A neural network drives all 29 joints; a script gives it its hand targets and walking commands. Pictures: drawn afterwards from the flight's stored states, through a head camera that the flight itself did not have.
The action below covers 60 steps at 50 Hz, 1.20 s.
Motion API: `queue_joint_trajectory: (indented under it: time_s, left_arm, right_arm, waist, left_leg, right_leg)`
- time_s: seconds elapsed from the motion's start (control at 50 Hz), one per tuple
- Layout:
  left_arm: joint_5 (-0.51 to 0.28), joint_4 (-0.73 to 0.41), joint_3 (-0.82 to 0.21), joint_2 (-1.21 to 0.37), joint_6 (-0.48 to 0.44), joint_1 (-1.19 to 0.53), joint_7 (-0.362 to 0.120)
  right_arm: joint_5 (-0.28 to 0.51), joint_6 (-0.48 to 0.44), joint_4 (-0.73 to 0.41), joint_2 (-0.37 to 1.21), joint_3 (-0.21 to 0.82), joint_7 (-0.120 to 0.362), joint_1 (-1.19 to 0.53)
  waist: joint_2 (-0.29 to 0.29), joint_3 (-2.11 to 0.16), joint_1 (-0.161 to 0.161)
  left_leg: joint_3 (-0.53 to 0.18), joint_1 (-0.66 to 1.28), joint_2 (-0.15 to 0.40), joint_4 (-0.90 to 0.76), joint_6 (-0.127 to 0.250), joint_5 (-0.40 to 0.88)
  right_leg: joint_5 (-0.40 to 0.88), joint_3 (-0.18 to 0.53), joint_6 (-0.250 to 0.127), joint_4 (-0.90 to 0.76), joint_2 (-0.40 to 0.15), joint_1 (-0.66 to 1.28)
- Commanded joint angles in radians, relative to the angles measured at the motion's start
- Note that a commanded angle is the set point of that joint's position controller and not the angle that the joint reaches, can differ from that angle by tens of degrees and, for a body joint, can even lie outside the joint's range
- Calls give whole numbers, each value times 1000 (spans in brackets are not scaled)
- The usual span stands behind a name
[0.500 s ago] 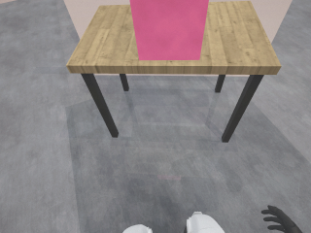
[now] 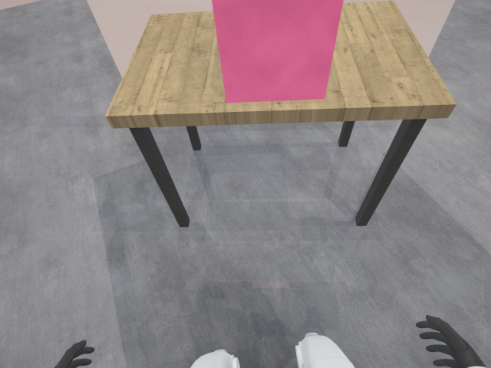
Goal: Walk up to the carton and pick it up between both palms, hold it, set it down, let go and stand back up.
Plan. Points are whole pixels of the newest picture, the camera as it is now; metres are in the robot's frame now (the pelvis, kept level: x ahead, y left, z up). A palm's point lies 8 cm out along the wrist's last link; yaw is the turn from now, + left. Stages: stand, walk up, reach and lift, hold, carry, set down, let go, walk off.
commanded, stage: walk up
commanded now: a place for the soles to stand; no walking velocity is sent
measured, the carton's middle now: (273, 24) +0.88 -0.08 +0.09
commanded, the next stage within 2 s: none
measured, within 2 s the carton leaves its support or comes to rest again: neither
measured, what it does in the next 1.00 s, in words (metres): steps on the spot: right foot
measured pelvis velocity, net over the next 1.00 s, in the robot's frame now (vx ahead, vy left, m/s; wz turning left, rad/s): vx -0.02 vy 0.00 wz -0.06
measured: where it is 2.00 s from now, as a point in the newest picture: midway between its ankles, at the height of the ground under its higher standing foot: outside the picture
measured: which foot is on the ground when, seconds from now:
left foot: down 0.00-1.00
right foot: up 0.00-0.02, down 0.04-1.00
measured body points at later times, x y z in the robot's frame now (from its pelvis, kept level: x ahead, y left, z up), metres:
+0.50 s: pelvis -0.01 -0.01 +0.00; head +0.04 -0.03 +0.45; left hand +0.10 +0.33 -0.08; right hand +0.12 -0.33 -0.10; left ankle +0.01 +0.09 -0.69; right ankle +0.03 -0.14 -0.69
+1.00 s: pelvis -0.02 +0.00 +0.00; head +0.03 -0.03 +0.45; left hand +0.11 +0.33 -0.08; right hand +0.11 -0.33 -0.09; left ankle +0.01 +0.09 -0.69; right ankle +0.02 -0.14 -0.68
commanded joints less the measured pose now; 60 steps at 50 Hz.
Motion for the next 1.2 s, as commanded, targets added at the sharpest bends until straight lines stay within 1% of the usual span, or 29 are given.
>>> queue_joint_trajectory:
  time_s: [0.0,0.02,0.04,0.06,0.1,0.2,0.24,0.26,0.36,0.38,0.42,0.44,0.54,0.6,0.64,0.7,0.72,0.76,0.78,0.86,0.92,0.94,0.98,1.02,1.04,1.06,1.08,1.12,1.18]
  left_arm:
    - [-5,-9,53,195,-10,159,-7]
    - [6,-5,65,220,-17,186,-6]
    - [22,-22,90,317,-28,190,0]
    - [13,-36,91,355,-28,168,-3]
    - [9,-35,85,336,-18,126,1]
    - [5,-70,61,265,2,21,-8]
    - [-5,-70,35,185,12,-2,-8]
    - [-1,-57,47,218,15,0,-4]
    - [-4,-11,53,210,-15,137,-23]
    - [3,-3,60,220,-21,171,-22]
    - [24,-27,89,344,-33,165,-15]
    - [14,-31,87,350,-26,151,-14]
    - [6,-56,64,277,-2,22,-9]
    - [0,-49,41,203,9,8,-11]
    - [-2,-33,56,241,3,63,-17]
    - [-1,0,54,214,-18,154,-27]
    - [7,3,62,231,-24,177,-24]
    - [18,-27,86,349,-31,156,-17]
    - [14,-30,83,344,-25,134,-14]
    - [7,-49,66,284,-6,35,-9]
    - [-2,-53,36,196,5,3,-14]
    - [1,-40,46,222,6,20,-14]
    - [-4,-27,54,235,-3,79,-22]
    - [1,1,53,220,-20,152,-27]
    - [9,2,62,241,-25,173,-25]
    - [20,-12,78,310,-33,164,-19]
    - [15,-25,83,344,-30,149,-18]
    - [13,-29,79,331,-20,112,-9]
    - [6,-50,60,272,-5,19,-10]
  right_arm:
    - [-10,-14,7,-237,-126,-10,-40]
    - [-6,-15,0,-207,-113,-6,-47]
    - [6,-12,-22,-165,-102,-1,-50]
    - [15,3,-32,-168,-98,-9,-92]
    - [0,10,-12,-193,-103,-8,-102]
    - [-9,-22,51,-196,-116,3,48]
    - [-29,-38,59,-302,-136,-5,72]
    - [-21,-38,62,-301,-137,-3,37]
    - [-16,-25,34,-260,-125,-1,-56]
    - [-13,-20,24,-238,-116,3,-73]
    - [6,0,-6,-165,-98,4,-81]
    - [4,11,-6,-200,-102,-4,-115]
    - [-14,-19,64,-211,-113,5,12]
    - [-24,-39,69,-303,-132,-1,38]
    - [-17,-38,56,-291,-131,1,-17]
    - [-14,-26,39,-260,-120,2,-76]
    - [-14,-19,33,-224,-109,4,-69]
    - [8,3,1,-176,-98,2,-91]
    - [2,8,10,-208,-103,-2,-105]
    - [-11,-16,62,-207,-110,5,-6]
    - [-25,-40,78,-296,-129,1,58]
    - [-19,-39,70,-297,-129,3,13]
    - [-17,-37,55,-283,-127,3,-32]
    - [-13,-27,45,-255,-115,4,-78]
    - [-12,-20,38,-216,-105,4,-66]
    - [1,-10,20,-177,-98,7,-70]
    - [8,2,9,-186,-98,2,-93]
    - [-3,1,26,-204,-102,2,-90]
    - [-14,-22,68,-211,-110,6,1]
  waist:
    - [80,-203,21]
    - [17,-227,41]
    - [-200,-254,52]
    - [-245,-225,46]
    - [-190,-186,30]
    - [-183,-219,-53]
    - [99,-181,-80]
    - [69,-135,-63]
    - [70,-193,18]
    - [52,-219,36]
    - [-256,-227,38]
    - [-239,-206,36]
    - [-182,-171,-41]
    - [93,-144,-66]
    - [17,-137,-23]
    - [56,-199,31]
    - [13,-223,38]
    - [-263,-218,32]
    - [-234,-202,27]
    - [-204,-181,-30]
    - [63,-177,-72]
    - [59,-149,-51]
    - [17,-154,-10]
    - [35,-202,35]
    - [-28,-226,36]
    - [-211,-242,32]
    - [-254,-221,30]
    - [-225,-202,19]
    - [-181,-187,-37]
  left_leg:
    - [-214,158,283,-196,104,656]
    - [-172,63,238,-95,61,585]
    - [-101,-114,105,126,-19,395]
    - [-152,-173,1,176,-52,-140]
    - [-201,-168,13,137,-47,-258]
    - [-210,173,47,-236,-11,93]
    - [-552,278,362,-536,90,1]
    - [-577,258,416,-547,146,77]
    - [-250,184,295,-280,146,515]
    - [-193,110,252,-205,95,458]
    - [-132,-132,36,96,-37,19]
    - [-183,-143,6,93,-38,-248]
    - [-209,125,39,-193,-7,25]
    - [-566,251,398,-560,136,-50]
    - [-494,224,400,-473,206,144]
    - [-238,153,283,-278,131,420]
    - [-172,81,231,-180,74,386]
    - [-158,-124,17,75,-40,-108]
    - [-193,-131,9,71,-35,-247]
    - [-189,80,30,-163,-11,16]
    - [-513,264,349,-518,115,-65]
    - [-538,236,405,-528,174,17]
    - [-444,202,385,-425,214,208]
    - [-241,130,277,-275,121,375]
    - [-159,62,213,-158,62,351]
    - [-108,-64,86,22,-15,186]
    - [-168,-115,18,57,-37,-131]
    - [-196,-115,16,18,-28,-217]
    - [-219,128,54,-202,3,55]
  right_leg:
    - [137,-106,-26,-271,0,139]
    - [256,-1,-52,-362,0,261]
    - [409,425,-175,-428,-194,343]
    - [551,668,-301,-473,-312,302]
    - [494,619,-316,-434,-294,281]
    - [472,364,-161,-276,-140,41]
    - [109,15,-19,15,52,-208]
    - [-78,0,-3,94,24,-215]
    - [63,-93,-10,-188,-5,72]
    - [179,-50,-25,-289,12,195]
    - [355,591,-207,-473,-235,274]
    - [365,670,-267,-483,-267,262]
    - [340,434,-168,-355,-151,9]
    - [-50,-13,-8,33,43,-215]
    - [-94,-28,-4,87,-15,-148]
    - [110,-78,-16,-238,3,114]
    - [228,9,-32,-320,5,221]
    - [376,639,-231,-480,-248,253]
    - [355,661,-267,-468,-258,254]
    - [353,464,-178,-381,-167,68]
    - [127,15,-21,-29,41,-185]
    - [-70,-27,-4,42,22,-172]
    - [-83,-41,-8,9,-16,-83]
    - [128,-47,-24,-262,6,135]
    - [266,68,-43,-342,-11,230]
    - [324,435,-144,-432,-168,265]
    - [390,630,-237,-472,-243,258]
    - [356,621,-267,-442,-246,246]
    - [342,421,-159,-354,-141,19]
